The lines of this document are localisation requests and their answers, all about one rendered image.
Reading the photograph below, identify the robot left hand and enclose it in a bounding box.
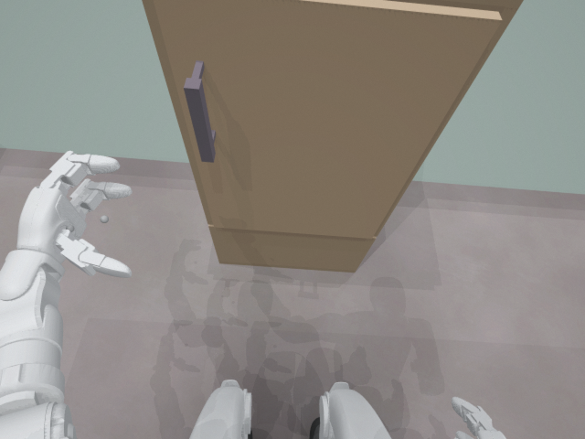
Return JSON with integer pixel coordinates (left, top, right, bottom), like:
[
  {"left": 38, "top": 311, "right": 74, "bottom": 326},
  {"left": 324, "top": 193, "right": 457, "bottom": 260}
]
[{"left": 16, "top": 151, "right": 133, "bottom": 278}]

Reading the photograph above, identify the robot left upper arm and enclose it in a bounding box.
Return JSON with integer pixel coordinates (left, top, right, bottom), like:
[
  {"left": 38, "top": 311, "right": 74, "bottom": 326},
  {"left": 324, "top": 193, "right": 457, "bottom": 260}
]
[{"left": 0, "top": 402, "right": 77, "bottom": 439}]

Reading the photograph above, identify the robot left thigh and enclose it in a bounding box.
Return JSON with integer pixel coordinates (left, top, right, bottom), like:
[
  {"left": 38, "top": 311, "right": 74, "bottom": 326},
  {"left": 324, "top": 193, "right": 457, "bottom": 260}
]
[{"left": 189, "top": 387, "right": 251, "bottom": 439}]

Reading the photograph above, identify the robot right thigh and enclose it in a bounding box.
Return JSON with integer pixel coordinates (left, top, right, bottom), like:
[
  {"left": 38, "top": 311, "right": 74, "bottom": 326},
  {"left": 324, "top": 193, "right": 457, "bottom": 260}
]
[{"left": 319, "top": 389, "right": 391, "bottom": 439}]

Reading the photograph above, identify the cupboard door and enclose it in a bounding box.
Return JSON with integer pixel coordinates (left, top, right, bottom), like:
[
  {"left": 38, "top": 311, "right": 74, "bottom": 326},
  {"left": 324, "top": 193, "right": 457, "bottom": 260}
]
[{"left": 154, "top": 0, "right": 502, "bottom": 239}]

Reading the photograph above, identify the robot right hand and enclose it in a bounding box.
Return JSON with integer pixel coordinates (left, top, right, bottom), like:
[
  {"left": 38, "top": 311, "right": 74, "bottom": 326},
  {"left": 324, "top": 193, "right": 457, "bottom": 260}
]
[{"left": 452, "top": 397, "right": 506, "bottom": 439}]

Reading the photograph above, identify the left robot forearm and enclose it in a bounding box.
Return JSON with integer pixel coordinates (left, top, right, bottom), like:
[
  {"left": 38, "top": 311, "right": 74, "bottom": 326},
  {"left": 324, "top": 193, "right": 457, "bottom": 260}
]
[{"left": 0, "top": 249, "right": 65, "bottom": 416}]

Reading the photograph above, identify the robot thigh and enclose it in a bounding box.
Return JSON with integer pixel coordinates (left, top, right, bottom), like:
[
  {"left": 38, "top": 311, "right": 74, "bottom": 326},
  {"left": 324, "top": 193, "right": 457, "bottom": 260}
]
[
  {"left": 319, "top": 389, "right": 391, "bottom": 439},
  {"left": 189, "top": 387, "right": 251, "bottom": 439}
]

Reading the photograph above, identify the handle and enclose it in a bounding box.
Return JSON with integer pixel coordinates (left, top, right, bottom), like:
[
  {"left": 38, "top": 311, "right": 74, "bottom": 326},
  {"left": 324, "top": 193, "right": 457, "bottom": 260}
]
[{"left": 184, "top": 60, "right": 216, "bottom": 163}]

